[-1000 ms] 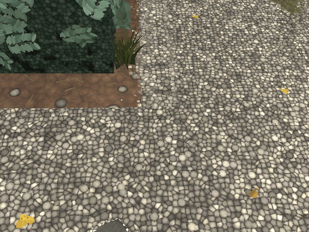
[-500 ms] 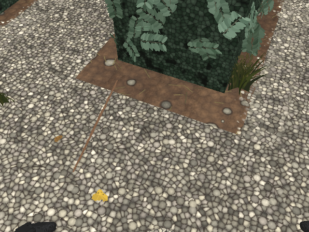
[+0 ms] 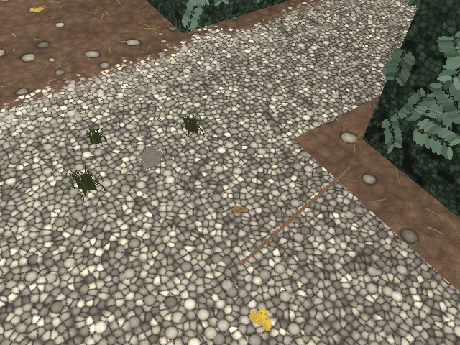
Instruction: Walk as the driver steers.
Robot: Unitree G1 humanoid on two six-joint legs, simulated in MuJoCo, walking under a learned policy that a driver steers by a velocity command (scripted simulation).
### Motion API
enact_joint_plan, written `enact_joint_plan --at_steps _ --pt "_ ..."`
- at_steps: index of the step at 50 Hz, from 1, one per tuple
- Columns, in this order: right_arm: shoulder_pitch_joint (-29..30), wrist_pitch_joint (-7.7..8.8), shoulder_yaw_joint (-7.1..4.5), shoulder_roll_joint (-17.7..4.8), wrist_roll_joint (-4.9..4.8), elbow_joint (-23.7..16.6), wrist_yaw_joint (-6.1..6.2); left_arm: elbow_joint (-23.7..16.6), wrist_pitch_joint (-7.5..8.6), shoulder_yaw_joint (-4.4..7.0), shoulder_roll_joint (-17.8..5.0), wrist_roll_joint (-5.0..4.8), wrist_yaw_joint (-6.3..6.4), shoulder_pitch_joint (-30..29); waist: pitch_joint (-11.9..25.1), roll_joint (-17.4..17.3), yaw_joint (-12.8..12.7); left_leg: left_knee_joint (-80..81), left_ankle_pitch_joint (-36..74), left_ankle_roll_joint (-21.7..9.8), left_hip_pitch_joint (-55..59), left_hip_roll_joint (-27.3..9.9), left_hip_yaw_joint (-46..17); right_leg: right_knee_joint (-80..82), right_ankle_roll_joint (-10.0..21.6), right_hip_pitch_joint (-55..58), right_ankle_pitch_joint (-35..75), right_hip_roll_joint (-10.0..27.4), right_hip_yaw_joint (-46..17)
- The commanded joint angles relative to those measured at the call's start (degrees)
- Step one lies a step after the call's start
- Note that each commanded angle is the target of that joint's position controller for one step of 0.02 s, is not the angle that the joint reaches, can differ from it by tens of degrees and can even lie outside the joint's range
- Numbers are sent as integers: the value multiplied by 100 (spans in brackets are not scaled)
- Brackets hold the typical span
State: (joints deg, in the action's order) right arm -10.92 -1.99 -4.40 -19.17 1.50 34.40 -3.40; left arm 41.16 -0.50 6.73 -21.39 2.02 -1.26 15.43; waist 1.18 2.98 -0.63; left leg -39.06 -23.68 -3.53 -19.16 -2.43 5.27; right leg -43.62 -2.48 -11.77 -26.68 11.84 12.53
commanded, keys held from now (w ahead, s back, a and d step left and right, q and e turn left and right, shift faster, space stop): w+q+shift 0.74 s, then shift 0.26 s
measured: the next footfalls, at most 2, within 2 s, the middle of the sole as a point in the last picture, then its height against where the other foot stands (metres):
right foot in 0.36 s outside the picture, level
left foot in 0.82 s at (91, 264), level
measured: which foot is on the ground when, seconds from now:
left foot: down 0.00-0.38, up 0.40-0.80, down 0.82-1.00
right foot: up 0.00-0.34, down 0.36-0.82, up 0.84-1.00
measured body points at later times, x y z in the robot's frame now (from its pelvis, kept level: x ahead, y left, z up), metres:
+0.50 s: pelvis +0.36 +0.08 +0.01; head +0.39 +0.09 +0.46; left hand +0.33 +0.40 -0.08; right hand +0.60 -0.14 -0.10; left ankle +0.20 +0.11 -0.61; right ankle +0.44 -0.02 -0.72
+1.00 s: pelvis +0.69 +0.34 +0.01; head +0.73 +0.38 +0.45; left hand +0.56 +0.62 -0.09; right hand +0.97 +0.26 -0.12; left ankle +0.70 +0.38 -0.72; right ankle +0.81 +0.20 -0.62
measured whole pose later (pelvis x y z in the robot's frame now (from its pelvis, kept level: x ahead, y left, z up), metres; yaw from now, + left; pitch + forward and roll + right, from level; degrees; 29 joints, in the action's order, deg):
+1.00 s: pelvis +0.69 +0.34 +0.01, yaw +53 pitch +0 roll +1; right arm -12.3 3.4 -2.6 -16.1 -0.9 45.1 -1.6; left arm 40.1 5.3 1.8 -15.4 -1.2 2.4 10.6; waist -7.1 0.4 0.0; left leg -28.2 -10.7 -9.9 -17.1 10.9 2.2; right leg -74.0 -3.8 -30.8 -22.0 6.7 -4.8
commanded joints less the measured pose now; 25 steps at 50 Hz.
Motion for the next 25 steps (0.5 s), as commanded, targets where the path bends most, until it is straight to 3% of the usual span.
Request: enact_joint_plan --at_steps 1,2,3,5,8,11,14,15,16,17,18,19,20,21,22,23,25 --pt "-1694 161 -349 -1485 -92 28 155 -1552 188 -252 126 271 -110 -2066 -317 -1752 1222 3051 -1768 -1416 2724 -1676 -5001 -3409 3 -5202 -603 -919 -1255" --pt "-1601 212 -288 -1329 -28 140 248 -1502 278 -231 -75 217 -142 -2055 -484 -1251 1000 2868 -1675 -1484 2611 -1705 -4582 -3230 17 -5165 -52 -639 -1438" --pt "-1454 253 -217 -1139 13 169 288 -1250 346 -214 -269 185 -156 -1609 -540 -970 712 2759 -1301 -1370 2272 -1430 -3933 -2773 -15 -4674 431 -490 -1393" --pt "-1067 371 -90 -914 -15 150 318 -916 293 -185 -489 204 -197 -1076 -573 -999 332 3011 -911 -1217 1623 -810 -3199 -2170 -134 -3729 938 -461 -1324" --pt "-1142 528 -58 -834 -43 350 275 -974 139 -259 -371 91 -203 -1476 -840 -694 263 3283 179 -1292 1294 -462 -2769 -1382 -267 -3446 1467 -661 -1143" --pt "-1254 594 -123 -930 -77 533 273 -1100 168 -404 -98 -14 -220 -2001 -842 -688 375 3097 1434 -1193 1253 -207 -2450 -127 -233 -2896 2062 -936 -1073" --pt "-1280 654 -175 -1064 -155 702 317 -1256 208 -430 -117 -83 -183 -2226 -683 -844 384 3067 2788 -1043 1247 -497 -2684 677 -9 -1838 2461 -1070 -1105" --pt "-1088 664 -190 -1123 -165 703 323 -1167 223 -399 -199 -99 -131 -1872 -541 -858 173 2853 3505 -894 1192 -492 -2636 878 87 -1173 2399 -1158 -1110" --pt "-950 674 -225 -1261 -159 711 318 -970 237 -311 -391 -96 -47 -1191 -154 -847 -133 2210 4772 -741 1174 -404 -2564 834 169 -238 2023 -1367 -1045" --pt "-766 663 -263 -1399 -100 730 291 -635 245 -175 -649 -128 82 79 534 -637 -767 782 5533 -583 879 -165 -2353 695 242 1185 1529 -1472 -946" --pt "-505 706 -231 -1269 -39 700 265 -331 240 -41 -888 -94 244 1472 1161 -497 -1492 -942 4998 -461 -88 213 -2216 544 291 2806 1009 -1034 -1160" --pt "-583 772 37 -153 -55 462 279 -179 322 67 -1399 158 349 2359 1833 1316 -1470 -3383 728 -425 -1382 960 -1857 1457 400 3860 -2103 579 -3324" --pt "-948 760 183 39 -263 196 239 -437 343 21 -1425 212 274 1224 1833 2393 -592 -4205 -379 -449 -2138 1116 -1791 3373 528 3149 -3355 1375 -6484" --pt "-812 635 136 -346 -114 425 255 -644 308 -73 -786 156 245 140 848 1371 -254 -4423 318 -454 -2345 573 -1499 3325 757 2163 -3459 1290 -6069" --pt "-655 552 96 -553 11 507 191 -641 292 -153 -401 115 225 -67 461 550 -196 -4134 715 -413 -2189 244 -1255 3084 882 1520 -2609 1129 -5033" --pt "-488 481 84 -538 64 565 108 -482 305 -190 -236 113 217 18 187 127 -164 -3892 827 -350 -2012 39 -1172 3060 863 1046 -1640 874 -4142" --pt "-209 335 158 -279 109 419 -59 -113 418 -271 -57 75 205 301 -255 264 -37 -3643 866 -237 -2002 -229 -1155 3202 782 481 -579 697 -2979"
